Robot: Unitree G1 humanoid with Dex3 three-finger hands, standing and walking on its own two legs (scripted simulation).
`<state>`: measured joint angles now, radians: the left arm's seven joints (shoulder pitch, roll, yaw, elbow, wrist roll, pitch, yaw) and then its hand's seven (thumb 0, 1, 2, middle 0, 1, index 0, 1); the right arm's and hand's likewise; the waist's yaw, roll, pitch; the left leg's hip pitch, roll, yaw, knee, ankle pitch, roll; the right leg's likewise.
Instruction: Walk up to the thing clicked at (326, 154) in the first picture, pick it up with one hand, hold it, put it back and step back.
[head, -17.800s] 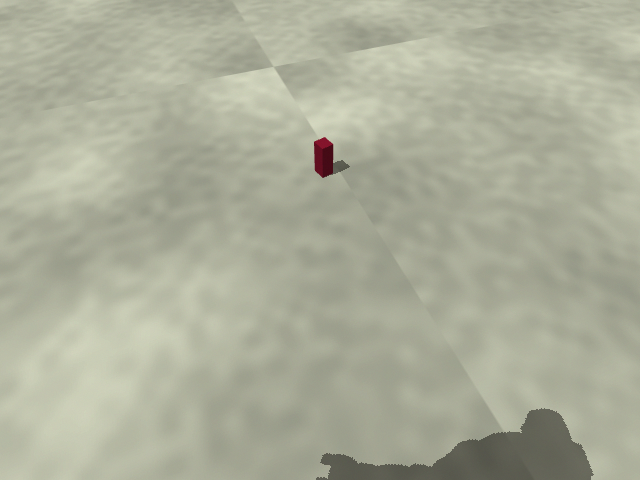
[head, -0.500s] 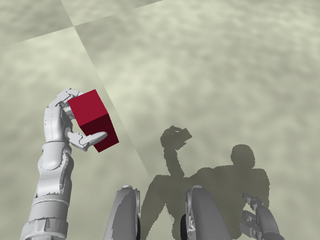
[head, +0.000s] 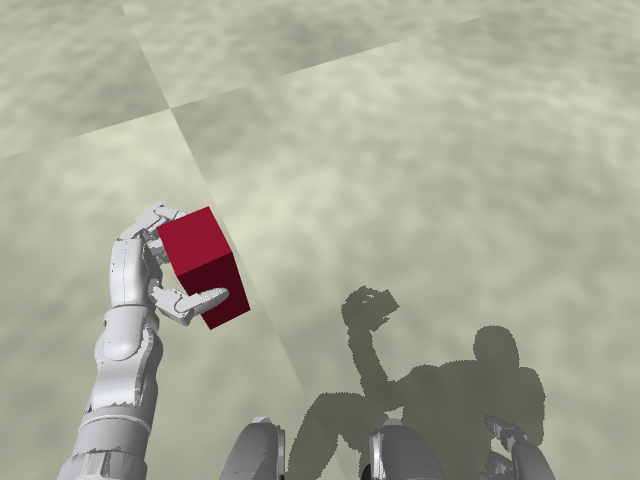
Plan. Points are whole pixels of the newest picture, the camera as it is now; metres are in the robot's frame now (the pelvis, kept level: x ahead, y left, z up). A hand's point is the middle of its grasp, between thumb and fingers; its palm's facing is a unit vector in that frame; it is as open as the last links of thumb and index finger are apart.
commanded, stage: lift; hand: left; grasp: from the side
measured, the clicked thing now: (209, 274) +0.36 +0.16 +0.01
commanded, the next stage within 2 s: hold in 0.52 s
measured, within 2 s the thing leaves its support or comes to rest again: neither
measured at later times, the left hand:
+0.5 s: hand (191, 236) +0.37 +0.17 +0.08, palm faces +0.13 -0.99 -0.02, open 10.6 cm
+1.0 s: hand (191, 224) +0.38 +0.16 +0.10, palm faces +0.13 -0.99 -0.02, open 10.6 cm
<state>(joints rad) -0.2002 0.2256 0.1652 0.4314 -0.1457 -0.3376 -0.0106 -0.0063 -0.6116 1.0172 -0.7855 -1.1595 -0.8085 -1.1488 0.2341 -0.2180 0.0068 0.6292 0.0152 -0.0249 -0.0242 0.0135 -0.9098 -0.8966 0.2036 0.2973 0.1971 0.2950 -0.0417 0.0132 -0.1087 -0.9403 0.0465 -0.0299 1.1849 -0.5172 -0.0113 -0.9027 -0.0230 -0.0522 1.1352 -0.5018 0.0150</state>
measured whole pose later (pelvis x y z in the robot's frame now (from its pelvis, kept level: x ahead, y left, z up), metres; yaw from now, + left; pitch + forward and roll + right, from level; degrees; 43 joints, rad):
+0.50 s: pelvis +0.02 -0.01 +0.03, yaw +0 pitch +11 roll -2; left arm -0.18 0.20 0.15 0.44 -0.15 -0.35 -0.01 -0.01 -0.61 1.02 -0.78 -1.17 -0.80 -1.17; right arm 0.24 -0.22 0.00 0.64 0.01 -0.01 -0.02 0.01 -0.91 -0.90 0.20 0.30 0.20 0.30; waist -0.04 0.01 -0.07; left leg -0.72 0.05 -0.02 0.99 -0.47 -0.02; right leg -0.69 -0.02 -0.05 0.95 -0.46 0.01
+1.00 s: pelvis +0.03 +0.00 +0.05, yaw +0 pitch +9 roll -1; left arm -0.18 0.19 0.14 0.45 -0.14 -0.35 0.00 -0.01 -0.61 1.02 -0.78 -1.17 -0.80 -1.17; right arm 0.24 -0.22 0.00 0.64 0.01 0.01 -0.01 0.01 -0.93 -0.90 0.20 0.30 0.20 0.30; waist -0.03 0.01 -0.06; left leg -0.61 0.05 -0.01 0.91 -0.45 -0.02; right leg -0.58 -0.02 -0.04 0.87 -0.44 0.01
